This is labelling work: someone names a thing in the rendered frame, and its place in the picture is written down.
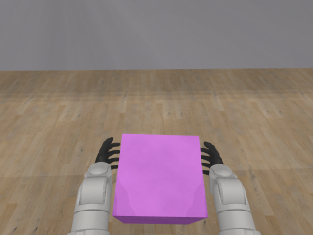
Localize carton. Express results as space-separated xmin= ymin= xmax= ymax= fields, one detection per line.
xmin=112 ymin=133 xmax=208 ymax=225

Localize left robot hand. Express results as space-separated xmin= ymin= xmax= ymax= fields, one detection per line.
xmin=95 ymin=137 xmax=121 ymax=170

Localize left robot forearm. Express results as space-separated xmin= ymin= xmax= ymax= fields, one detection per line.
xmin=68 ymin=162 xmax=112 ymax=235

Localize right robot forearm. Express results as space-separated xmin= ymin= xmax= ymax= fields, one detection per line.
xmin=209 ymin=164 xmax=261 ymax=235

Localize right robot hand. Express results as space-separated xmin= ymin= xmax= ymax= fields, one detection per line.
xmin=200 ymin=141 xmax=224 ymax=176

